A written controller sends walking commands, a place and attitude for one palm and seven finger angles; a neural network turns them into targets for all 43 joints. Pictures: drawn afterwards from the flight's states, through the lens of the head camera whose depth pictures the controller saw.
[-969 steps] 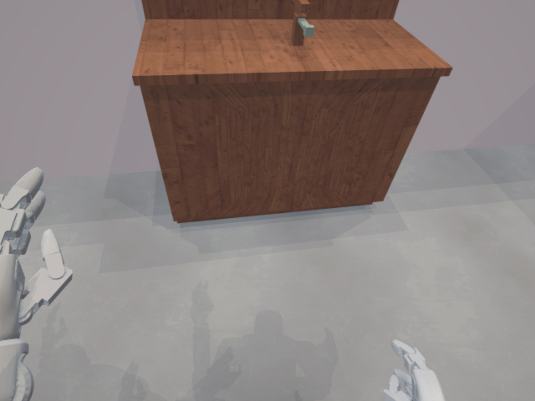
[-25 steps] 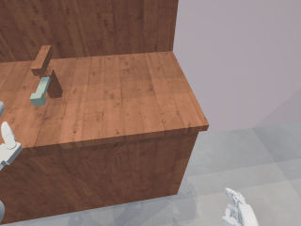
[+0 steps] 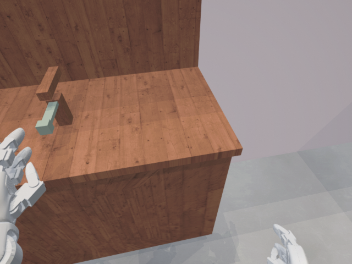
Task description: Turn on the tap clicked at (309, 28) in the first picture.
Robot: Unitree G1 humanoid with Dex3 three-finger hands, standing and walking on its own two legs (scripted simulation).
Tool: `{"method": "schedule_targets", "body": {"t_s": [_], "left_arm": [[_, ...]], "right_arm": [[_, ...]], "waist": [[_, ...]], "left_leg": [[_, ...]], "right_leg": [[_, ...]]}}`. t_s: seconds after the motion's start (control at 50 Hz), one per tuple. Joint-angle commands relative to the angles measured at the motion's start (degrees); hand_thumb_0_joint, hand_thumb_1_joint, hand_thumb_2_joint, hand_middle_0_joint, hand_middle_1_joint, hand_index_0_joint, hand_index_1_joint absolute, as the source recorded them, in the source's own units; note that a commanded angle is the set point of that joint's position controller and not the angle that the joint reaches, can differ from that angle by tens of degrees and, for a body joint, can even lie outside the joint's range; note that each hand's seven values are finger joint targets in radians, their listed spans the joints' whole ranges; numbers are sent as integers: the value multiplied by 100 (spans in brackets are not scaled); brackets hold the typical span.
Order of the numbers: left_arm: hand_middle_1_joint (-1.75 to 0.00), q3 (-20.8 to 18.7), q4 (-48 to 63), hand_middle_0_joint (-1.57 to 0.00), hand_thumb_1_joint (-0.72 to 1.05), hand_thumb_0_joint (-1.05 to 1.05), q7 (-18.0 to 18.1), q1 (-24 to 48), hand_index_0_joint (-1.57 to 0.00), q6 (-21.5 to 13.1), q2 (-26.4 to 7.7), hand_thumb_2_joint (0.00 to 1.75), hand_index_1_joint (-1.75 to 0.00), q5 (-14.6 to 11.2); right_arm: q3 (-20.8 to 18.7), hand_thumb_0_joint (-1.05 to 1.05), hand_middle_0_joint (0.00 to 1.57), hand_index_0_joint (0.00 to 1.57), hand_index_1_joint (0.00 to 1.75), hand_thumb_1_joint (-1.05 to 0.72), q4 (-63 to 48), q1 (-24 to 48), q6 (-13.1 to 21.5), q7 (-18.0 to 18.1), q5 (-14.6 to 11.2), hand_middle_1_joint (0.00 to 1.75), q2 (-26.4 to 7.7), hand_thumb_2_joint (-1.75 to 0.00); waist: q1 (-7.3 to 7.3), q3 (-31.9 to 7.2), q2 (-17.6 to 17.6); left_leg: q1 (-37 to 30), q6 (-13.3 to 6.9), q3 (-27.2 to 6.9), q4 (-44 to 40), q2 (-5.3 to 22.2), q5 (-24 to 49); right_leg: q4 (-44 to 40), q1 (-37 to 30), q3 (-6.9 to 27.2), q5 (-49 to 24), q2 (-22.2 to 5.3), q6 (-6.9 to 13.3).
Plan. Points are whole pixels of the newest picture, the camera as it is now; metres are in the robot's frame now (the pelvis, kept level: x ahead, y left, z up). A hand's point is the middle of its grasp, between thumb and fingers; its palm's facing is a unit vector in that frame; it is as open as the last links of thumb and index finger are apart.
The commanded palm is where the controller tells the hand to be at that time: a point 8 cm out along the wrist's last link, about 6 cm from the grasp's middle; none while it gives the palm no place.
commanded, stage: turn the palm inward beside the body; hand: left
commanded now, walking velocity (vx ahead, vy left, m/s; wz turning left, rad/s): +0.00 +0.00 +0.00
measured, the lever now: (45, 127) +0.37 +0.38 +0.12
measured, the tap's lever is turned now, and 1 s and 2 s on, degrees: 0 0 0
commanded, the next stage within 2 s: reach beside the lever's end, fingers flat in 1.22 s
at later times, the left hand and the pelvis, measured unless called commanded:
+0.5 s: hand (44, 188) +0.18 +0.25 +0.16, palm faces +0.46 -0.87 -0.16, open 7.4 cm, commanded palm +0.13 +0.29 +0.18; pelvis +0.00 +0.02 +0.00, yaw +0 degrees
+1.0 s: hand (61, 193) +0.18 +0.21 +0.17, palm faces +0.49 -0.86 -0.13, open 7.4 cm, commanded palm +0.12 +0.25 +0.18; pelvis -0.01 -0.02 +0.00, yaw +1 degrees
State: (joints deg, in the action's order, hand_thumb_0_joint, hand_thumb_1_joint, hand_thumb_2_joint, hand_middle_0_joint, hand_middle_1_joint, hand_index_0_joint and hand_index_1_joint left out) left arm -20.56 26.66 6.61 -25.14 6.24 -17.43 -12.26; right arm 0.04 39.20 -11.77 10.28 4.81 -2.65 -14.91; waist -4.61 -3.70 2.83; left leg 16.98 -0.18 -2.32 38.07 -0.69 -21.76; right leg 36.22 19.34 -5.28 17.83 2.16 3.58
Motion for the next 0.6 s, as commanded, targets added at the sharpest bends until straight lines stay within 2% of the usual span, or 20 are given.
{"method": "schedule_targets", "body": {"t_s": [0.0, 0.02, 0.04, 0.1, 0.12, 0.2, 0.24, 0.28, 0.3, 0.38, 0.4, 0.42, 0.44, 0.48, 0.5, 0.52, 0.58], "left_arm": [[-30, -132, 1806, -20, 90, 0, 45, 1070, -20, -761, -1050, 90, -30, 196], [-30, -134, 1832, -20, 90, 0, 100, 963, -20, -838, -1049, 90, -30, 256], [-30, -14, 1855, -20, 90, 0, 136, 820, -20, -904, -924, 90, -30, 291], [-30, -331, 1737, -20, 90, 0, 283, 441, -20, -839, -1060, 90, -30, 325], [-30, -142, 1772, -20, 90, 0, 280, 442, -20, -757, -833, 90, -30, 287], [-30, -212, 1462, -20, 90, 0, 253, 180, -20, -213, -648, 90, -30, 82], [-30, -61, 1509, -20, 90, 0, 189, 244, -20, 24, -528, 90, -30, -8], [-30, 41, 1673, -20, 90, 0, 164, 470, -20, 165, -495, 90, -30, -18], [-30, 28, 1713, -20, 90, 0, 187, 523, -20, 179, -494, 90, -30, 27], [-30, 213, 2159, -20, 90, 0, 273, 659, -20, 64, -557, 90, -30, 160], [-30, 168, 2269, -20, 90, 0, 327, 711, -20, 25, -620, 90, -30, 227], [-30, 240, 2347, -20, 90, 0, 361, 730, -20, -15, -576, 90, -30, 244], [-30, 213, 2178, -20, 90, 0, 385, 580, -20, -13, -548, 90, -30, 214], [-30, 202, 2112, -20, 90, 0, 390, 563, -20, 7, -532, 90, -30, 166], [-30, 88, 2086, -20, 90, 0, 419, 530, -20, 54, -577, 90, -30, 175], [-30, 217, 2133, -20, 90, 0, 413, 570, -20, 86, -445, 90, -30, 137], [-30, 178, 2012, -20, 90, 0, 386, 393, -20, 272, -415, 90, -30, 3]], "right_arm": [[-86, 0, 20, 20, 30, -90, -1047, 884, 667, 124, 28, 30, -506, -90], [-98, 0, 20, 20, 30, -90, -1040, 750, 706, 103, 61, 30, -496, -90], [-75, 0, 20, 20, 30, -90, -1057, 742, 744, 84, 69, 30, -465, -90], [-57, 0, 20, 20, 30, -90, -1013, 813, 749, 53, 83, 30, -459, -90], [-43, 0, 20, 20, 30, -90, -1052, 771, 721, 28, 91, 30, -416, -90], [-4, 0, 20, 20, 30, -90, -1048, 927, 562, 41, 47, 30, -429, -90], [-7, 0, 20, 20, 30, -90, -1097, 894, 482, 48, 39, 30, -437, -90], [4, 0, 20, 20, 30, -90, -1118, 963, 449, 76, 36, 30, -444, -90], [40, 0, 20, 20, 30, -90, -1102, 1050, 456, 84, 24, 30, -414, -90], [37, 0, 20, 20, 30, -90, -1151, 966, 497, 65, 76, 30, -396, -90], [75, 0, 20, 20, 30, -90, -1130, 1052, 508, 62, 51, 30, -370, -90], [76, 0, 20, 20, 30, -90, -1151, 972, 512, 53, 82, 30, -349, -90], [75, 0, 20, 20, 30, -90, -1141, 962, 513, 55, 87, 30, -350, -90], [67, 0, 20, 20, 30, -90, -1115, 1001, 494, 67, 74, 30, -374, -90], [82, 0, 20, 20, 30, -90, -1086, 1105, 483, 76, 54, 30, -363, -90], [85, 0, 20, 20, 30, -90, -1115, 1069, 476, 76, 61, 30, -348, -90], [64, 0, 20, 20, 30, -90, -1101, 1103, 445, 93, 47, 30, -393, -90]], "waist": [[72, -434, 50], [32, -607, 181], [24, -523, 171], [-120, -644, 224], [-83, -628, 242], [-127, -410, 62], [-79, -378, -148], [-29, -348, -92], [-48, -278, -25], [-36, -434, 134], [-76, -373, 364], [-59, -455, 406], [-62, -343, 211], [-50, -304, 88], [-106, -284, 255], [-67, -307, 247], [-85, -340, 111]], "left_leg": [[-86, -202, -34, -613, 73, 1242], [-103, -160, -69, -669, 60, 1308], [-110, -128, -103, -706, 66, 1379], [-106, 2, -107, -744, 81, 1707], [-103, 60, -107, -766, 91, 1790], [-92, 126, -99, -796, 127, 2073], [-102, 126, -118, -827, 158, 2085], [-196, 108, -135, -855, 154, 1958], [-217, 115, -140, -887, 144, 1916], [-309, 147, -198, -939, 135, 1781], [-320, 170, -191, -953, 124, 1735], [-317, 192, -217, -971, 113, 1709], [-248, 197, -231, -990, 126, 1658], [-196, 170, -219, -1000, 121, 1470], [-202, 183, -210, -1031, 111, 1410], [-193, 184, -205, -1040, 98, 1369], [-206, 152, -161, -999, 96, 1512]], "right_leg": [[-650, -199, 349, -511, -353, -295], [-568, -255, 280, -520, -337, -257], [-523, -237, 222, -560, -314, -232], [-437, -388, 154, -789, -280, -195], [-422, -385, 111, -834, -295, -191], [-514, -515, 72, -1112, -278, -197], [-556, -532, 42, -1137, -280, -218], [-618, -477, 60, -1019, -281, -231], [-636, -460, 65, -972, -270, -228], [-609, -438, 77, -755, -262, -205], [-602, -403, 98, -699, -250, -187], [-572, -414, 82, -662, -257, -176], [-589, -412, 65, -641, -248, -177], [-637, -428, 79, -548, -252, -193], [-653, -440, 95, -510, -245, -182], [-666, -461, 92, -502, -268, -181], [-724, -581, 100, -661, -281, -194]]}}
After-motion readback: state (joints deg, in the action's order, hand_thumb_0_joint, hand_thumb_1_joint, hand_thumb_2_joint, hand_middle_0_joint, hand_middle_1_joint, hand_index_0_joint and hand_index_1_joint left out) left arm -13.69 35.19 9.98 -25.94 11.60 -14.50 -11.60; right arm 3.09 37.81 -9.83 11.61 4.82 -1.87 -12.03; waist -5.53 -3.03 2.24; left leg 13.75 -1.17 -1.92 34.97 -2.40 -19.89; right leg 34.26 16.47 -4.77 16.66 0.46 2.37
